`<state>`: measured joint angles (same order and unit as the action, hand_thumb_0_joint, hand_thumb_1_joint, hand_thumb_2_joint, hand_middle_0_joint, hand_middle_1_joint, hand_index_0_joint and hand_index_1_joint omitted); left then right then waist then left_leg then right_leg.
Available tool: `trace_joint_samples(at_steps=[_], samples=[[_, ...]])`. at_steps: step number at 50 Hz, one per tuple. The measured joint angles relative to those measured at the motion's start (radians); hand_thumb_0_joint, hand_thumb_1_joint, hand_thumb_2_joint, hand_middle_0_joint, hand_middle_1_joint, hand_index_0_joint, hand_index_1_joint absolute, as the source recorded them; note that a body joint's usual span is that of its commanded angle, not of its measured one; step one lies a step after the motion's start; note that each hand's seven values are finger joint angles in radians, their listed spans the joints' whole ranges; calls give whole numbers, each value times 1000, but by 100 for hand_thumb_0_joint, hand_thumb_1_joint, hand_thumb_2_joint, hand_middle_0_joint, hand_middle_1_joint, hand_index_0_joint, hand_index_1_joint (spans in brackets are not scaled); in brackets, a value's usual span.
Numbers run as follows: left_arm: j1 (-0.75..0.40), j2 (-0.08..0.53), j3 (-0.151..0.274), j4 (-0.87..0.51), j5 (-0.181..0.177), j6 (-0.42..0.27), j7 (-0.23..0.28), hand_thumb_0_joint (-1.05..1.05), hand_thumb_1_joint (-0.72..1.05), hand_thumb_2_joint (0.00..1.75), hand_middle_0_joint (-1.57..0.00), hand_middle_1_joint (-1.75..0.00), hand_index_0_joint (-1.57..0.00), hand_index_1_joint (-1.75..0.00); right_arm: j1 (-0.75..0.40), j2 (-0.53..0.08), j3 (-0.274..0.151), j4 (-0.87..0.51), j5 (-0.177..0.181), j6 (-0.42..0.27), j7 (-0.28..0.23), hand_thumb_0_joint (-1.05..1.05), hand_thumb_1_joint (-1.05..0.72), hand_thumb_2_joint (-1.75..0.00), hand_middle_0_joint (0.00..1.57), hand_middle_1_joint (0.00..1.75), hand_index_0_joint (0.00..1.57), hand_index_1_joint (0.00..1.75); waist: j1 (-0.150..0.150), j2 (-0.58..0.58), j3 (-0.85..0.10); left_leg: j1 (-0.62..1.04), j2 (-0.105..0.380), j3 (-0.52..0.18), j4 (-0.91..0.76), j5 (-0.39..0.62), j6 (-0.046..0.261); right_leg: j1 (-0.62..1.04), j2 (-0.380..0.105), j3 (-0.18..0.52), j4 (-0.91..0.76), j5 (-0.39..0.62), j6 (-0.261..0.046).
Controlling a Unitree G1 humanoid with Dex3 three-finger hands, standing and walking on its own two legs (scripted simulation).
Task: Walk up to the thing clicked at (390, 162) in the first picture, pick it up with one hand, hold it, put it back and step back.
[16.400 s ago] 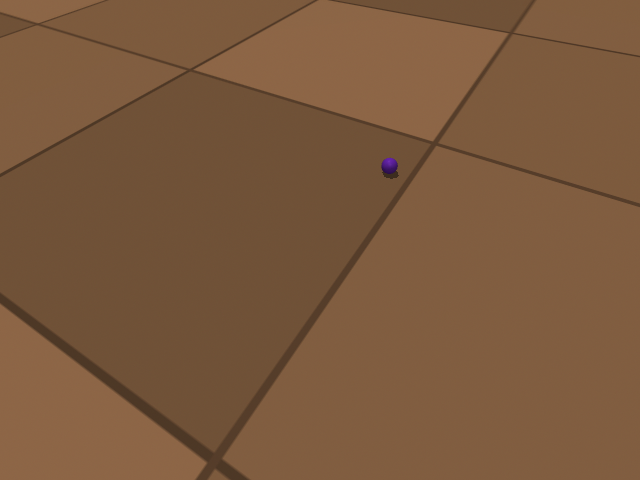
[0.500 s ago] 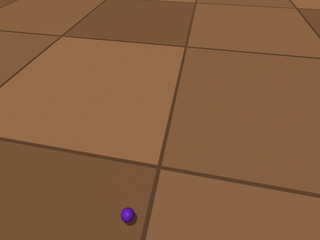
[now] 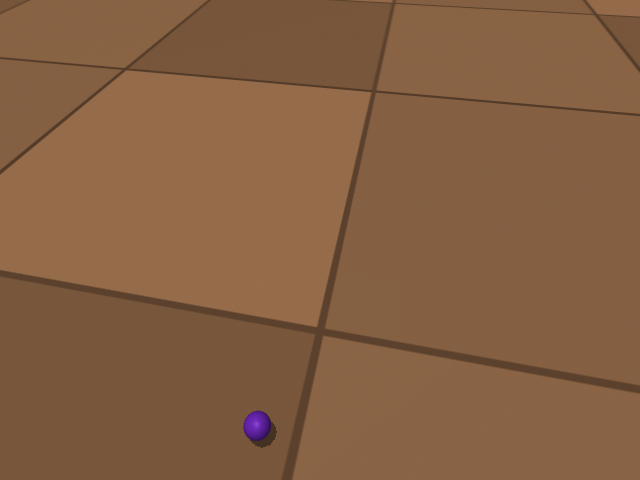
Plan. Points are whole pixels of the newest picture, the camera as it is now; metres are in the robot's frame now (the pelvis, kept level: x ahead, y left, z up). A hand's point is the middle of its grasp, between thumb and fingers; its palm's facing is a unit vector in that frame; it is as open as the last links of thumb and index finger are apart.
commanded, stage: stand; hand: left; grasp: from above
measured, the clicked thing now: (257, 425) +0.43 +0.20 -0.74
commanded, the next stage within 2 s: rise first in 0.38 s
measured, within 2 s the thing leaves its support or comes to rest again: neither
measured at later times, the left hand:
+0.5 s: hand out of the picture +0.08 +0.25 -0.16, palm faces -0.03 -0.94 -0.34, open 7.4 cm
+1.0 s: hand out of the picture +0.14 +0.25 -0.21, palm faces -0.09 -0.91 -0.40, open 13.2 cm
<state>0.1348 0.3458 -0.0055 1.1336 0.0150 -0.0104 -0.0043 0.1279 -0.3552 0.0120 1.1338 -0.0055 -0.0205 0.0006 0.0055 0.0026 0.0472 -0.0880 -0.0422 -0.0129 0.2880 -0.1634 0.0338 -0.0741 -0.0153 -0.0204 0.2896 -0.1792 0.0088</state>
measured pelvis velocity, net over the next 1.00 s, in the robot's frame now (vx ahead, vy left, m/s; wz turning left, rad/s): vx -0.01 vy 0.00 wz -0.02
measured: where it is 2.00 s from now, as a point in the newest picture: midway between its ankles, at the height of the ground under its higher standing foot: outside the picture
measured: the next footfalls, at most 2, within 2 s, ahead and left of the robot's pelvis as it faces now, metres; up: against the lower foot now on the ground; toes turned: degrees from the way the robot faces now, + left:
none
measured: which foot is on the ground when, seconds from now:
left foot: down 0.00-1.00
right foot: down 0.00-1.00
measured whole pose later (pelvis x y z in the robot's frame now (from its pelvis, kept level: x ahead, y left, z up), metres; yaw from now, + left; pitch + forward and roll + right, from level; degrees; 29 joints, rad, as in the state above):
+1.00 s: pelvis -0.01 +0.00 -0.07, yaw -1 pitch +14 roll -1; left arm 0.12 0.32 0.15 0.74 0.17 0.15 -0.01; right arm 0.25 -0.26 -0.02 0.61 0.03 -0.07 -0.02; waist -0.02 0.01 -0.09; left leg -0.75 -0.01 0.00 0.96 -0.46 0.03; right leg -0.73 0.01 -0.02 0.93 -0.46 -0.01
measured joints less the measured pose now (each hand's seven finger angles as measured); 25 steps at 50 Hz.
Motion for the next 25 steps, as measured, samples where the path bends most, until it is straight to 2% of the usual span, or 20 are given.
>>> trace_joint_samples(at_steps=[25], samples=[[-11,0,-3,-11,0,-1,4,1,90,90,-21,-30,-20,-30,-10,0,2,-9,0,-2,-3,0,-91,-90,20,30,21,30,1,-4,1,2,-4,-2,6,-16,3,6,-4,-2,0,-14,4]])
